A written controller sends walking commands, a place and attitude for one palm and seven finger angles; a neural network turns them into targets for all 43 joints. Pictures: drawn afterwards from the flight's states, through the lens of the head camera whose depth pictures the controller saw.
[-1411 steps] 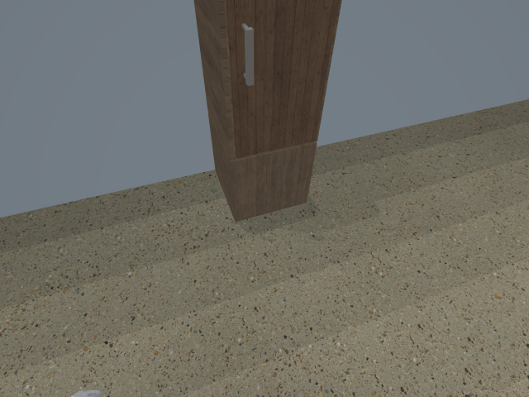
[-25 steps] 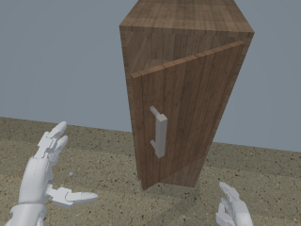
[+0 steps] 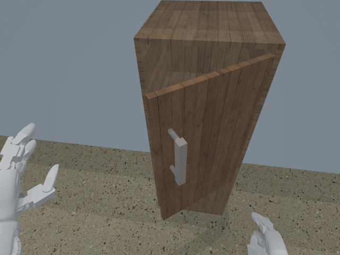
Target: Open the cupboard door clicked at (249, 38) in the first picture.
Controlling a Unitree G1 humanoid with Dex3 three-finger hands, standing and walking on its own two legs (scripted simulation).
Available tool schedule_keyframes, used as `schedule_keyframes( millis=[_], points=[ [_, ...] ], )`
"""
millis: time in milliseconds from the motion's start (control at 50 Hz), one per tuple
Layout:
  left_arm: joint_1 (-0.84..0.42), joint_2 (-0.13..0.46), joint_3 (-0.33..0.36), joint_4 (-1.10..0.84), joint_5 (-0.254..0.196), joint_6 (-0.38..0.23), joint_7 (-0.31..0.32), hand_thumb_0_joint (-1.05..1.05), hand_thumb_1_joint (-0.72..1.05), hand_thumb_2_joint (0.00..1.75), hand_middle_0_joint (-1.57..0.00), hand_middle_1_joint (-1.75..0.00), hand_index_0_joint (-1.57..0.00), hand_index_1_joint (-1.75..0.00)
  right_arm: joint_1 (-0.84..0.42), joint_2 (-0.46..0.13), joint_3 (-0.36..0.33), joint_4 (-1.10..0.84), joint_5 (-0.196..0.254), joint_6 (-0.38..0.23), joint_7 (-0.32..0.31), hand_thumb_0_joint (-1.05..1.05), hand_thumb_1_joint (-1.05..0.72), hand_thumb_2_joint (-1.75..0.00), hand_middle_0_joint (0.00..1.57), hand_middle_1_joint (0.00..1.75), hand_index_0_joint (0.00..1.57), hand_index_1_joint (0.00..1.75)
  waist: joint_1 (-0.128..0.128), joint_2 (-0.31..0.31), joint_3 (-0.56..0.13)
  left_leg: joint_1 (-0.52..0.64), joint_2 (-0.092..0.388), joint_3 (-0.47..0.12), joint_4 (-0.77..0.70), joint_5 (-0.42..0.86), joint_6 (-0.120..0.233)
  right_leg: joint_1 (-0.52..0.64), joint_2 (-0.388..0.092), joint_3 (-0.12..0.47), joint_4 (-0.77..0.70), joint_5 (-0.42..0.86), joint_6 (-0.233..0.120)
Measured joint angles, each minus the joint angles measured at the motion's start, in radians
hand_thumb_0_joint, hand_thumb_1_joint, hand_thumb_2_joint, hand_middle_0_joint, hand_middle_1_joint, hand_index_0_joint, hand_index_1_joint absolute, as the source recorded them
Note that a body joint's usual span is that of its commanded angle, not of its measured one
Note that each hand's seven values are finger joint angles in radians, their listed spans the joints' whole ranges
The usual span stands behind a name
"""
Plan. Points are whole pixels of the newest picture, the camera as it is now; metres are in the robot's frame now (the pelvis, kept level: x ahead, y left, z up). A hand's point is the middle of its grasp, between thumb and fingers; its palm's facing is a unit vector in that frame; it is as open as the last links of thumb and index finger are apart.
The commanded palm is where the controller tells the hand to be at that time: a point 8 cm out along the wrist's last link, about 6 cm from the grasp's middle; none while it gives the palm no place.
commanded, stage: draw the hand back to the body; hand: left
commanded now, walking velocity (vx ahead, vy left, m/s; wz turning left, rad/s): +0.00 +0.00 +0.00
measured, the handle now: (176, 158) +0.34 +0.03 +0.06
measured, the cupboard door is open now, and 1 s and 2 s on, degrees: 38 38 38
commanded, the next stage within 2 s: step back with the hand held close in 0.40 s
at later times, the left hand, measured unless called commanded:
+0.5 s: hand (47, 186) +0.18 +0.25 +0.16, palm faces +0.44 -0.80 -0.41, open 7.4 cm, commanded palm +0.13 +0.29 +0.17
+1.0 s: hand (26, 206) +0.15 +0.27 +0.15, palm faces +0.36 -0.77 -0.52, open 7.4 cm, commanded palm +0.09 +0.31 +0.17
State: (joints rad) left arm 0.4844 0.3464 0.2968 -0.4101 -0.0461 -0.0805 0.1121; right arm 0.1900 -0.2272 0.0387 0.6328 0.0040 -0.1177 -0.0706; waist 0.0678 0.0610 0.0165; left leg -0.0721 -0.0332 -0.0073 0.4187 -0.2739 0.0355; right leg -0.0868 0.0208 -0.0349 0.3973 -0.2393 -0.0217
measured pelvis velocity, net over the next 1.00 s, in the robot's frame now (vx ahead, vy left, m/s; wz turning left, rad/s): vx -0.06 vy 0.01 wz -0.01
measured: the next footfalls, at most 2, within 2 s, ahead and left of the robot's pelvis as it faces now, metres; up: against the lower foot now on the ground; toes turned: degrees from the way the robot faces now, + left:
right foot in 1.74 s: -0.28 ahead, -0.09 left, +0.00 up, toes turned +4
left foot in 1.96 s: -0.14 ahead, +0.08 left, +0.00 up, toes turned -1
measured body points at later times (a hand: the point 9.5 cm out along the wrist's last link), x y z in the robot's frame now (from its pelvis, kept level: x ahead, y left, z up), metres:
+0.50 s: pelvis -0.01 -0.01 +0.00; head -0.03 -0.04 +0.45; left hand +0.15 +0.29 +0.18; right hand +0.18 -0.23 -0.09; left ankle -0.03 +0.09 -0.74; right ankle -0.01 -0.11 -0.74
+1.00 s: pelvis -0.06 +0.01 -0.01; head -0.03 +0.01 +0.44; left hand +0.12 +0.31 +0.17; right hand +0.12 -0.24 -0.08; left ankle -0.03 +0.09 -0.74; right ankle -0.01 -0.11 -0.74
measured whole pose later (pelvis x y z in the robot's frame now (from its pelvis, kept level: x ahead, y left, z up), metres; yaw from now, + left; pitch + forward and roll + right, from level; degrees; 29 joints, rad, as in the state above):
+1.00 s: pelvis -0.06 +0.01 -0.01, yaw -1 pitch +0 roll -1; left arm 0.57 0.43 0.41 -0.50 -0.03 -0.17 0.14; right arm 0.18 -0.23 -0.01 0.56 0.02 -0.04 -0.08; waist 0.00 0.00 0.04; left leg -0.30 -0.04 0.01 0.52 -0.23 0.05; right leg -0.31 0.01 -0.02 0.49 -0.18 -0.01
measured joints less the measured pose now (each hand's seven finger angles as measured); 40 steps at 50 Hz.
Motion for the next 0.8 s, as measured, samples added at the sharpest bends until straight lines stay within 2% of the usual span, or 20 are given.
schedule_keyframes(
  millis=[100,200,300,540,660,800],
  points=[
    [-0.014,0.006,0.039,0.015,-0.007,-0.005,0.003,0.01,0.73,0.82,-0.21,-0.3,-0.2,-0.3,-0.006,-0.004,-0.009,0.006,0.002,0.008,0.002,0.01,-0.9,-0.9,0.2,0.3,0.2,0.3,0.003,0.003,0.001,0.007,0.005,-0.002,-0.008,0.003,-0.004,0.008,0.005,-0.002,-0.011,0.004,-0.004],
    [-0.015,-0.012,0.025,0.023,-0.008,-0.003,0.001,0.01,0.83,0.87,-0.21,-0.3,-0.2,-0.3,-0.007,-0.009,-0.013,0.008,0.002,0.013,0.005,0.01,-0.9,-0.9,0.2,0.3,0.2,0.3,0.004,0.005,0.002,0.009,0.007,-0.004,-0.013,0.007,-0.006,0.01,0.007,-0.004,-0.015,0.008,-0.007],
    [-0.008,-0.014,0.009,0.022,-0.006,-0.001,-0.002,0.01,0.87,0.88,-0.21,-0.3,-0.21,-0.3,-0.005,-0.005,-0.013,0.012,0.002,0.011,0.0,0.01,-0.9,-0.9,0.2,0.3,0.2,0.3,0.003,0.005,0.004,0.011,0.011,-0.004,-0.014,0.009,-0.01,0.013,0.011,-0.004,-0.017,0.01,-0.011],
    [-0.019,-0.009,0.02,0.031,-0.008,-0.013,-0.001,0.01,0.89,0.89,-0.21,-0.3,-0.21,-0.3,-0.002,0.003,-0.013,0.02,0.003,0.002,-0.001,0.01,-0.9,-0.9,0.2,0.3,0.2,0.3,0.0,0.012,0.011,0.013,0.019,-0.004,-0.014,0.017,-0.017,0.016,0.019,-0.004,-0.023,0.022,-0.018],
    [-0.008,0.022,0.087,0.038,0.001,-0.074,-0.004,0.01,0.89,0.89,-0.21,-0.3,-0.21,-0.3,-0.011,-0.006,-0.016,-0.016,0.008,0.038,0.01,0.01,-0.9,-0.9,0.2,0.3,0.2,0.3,-0.037,0.008,0.003,-0.076,0.026,-0.014,0.025,0.017,-0.016,-0.05,0.026,-0.016,-0.028,0.043,-0.018],
    [0.077,0.038,0.062,-0.027,0.011,-0.072,0.0,0.01,0.89,0.89,-0.21,-0.3,-0.21,-0.3,-0.015,-0.025,-0.049,-0.04,0.012,0.075,-0.003,0.01,-0.9,-0.9,0.2,0.3,0.2,0.3,-0.06,-0.017,0.016,-0.146,0.009,0.005,0.041,0.035,-0.004,-0.138,0.007,0.001,0.019,0.048,-0.003]
  ],
)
